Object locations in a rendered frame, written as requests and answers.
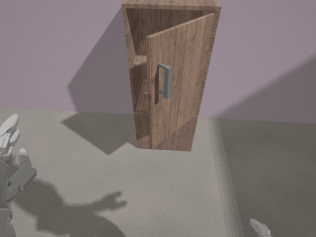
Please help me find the left robot forearm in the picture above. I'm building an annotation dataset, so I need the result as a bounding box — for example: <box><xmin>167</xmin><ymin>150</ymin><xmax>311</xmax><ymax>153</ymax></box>
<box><xmin>0</xmin><ymin>207</ymin><xmax>16</xmax><ymax>237</ymax></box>

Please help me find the cupboard door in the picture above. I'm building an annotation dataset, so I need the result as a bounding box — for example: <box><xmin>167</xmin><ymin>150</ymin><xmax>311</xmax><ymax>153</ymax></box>
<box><xmin>145</xmin><ymin>13</ymin><xmax>216</xmax><ymax>149</ymax></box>

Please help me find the handle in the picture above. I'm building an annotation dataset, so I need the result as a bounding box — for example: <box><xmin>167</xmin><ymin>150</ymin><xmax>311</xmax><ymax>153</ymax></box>
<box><xmin>157</xmin><ymin>62</ymin><xmax>173</xmax><ymax>100</ymax></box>

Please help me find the right robot hand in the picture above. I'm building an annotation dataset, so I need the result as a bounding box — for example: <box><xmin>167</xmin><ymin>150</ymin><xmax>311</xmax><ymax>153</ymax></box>
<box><xmin>250</xmin><ymin>218</ymin><xmax>273</xmax><ymax>237</ymax></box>

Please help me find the left robot hand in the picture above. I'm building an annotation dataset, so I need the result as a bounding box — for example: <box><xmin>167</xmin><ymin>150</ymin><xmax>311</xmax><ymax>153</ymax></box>
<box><xmin>0</xmin><ymin>114</ymin><xmax>37</xmax><ymax>208</ymax></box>

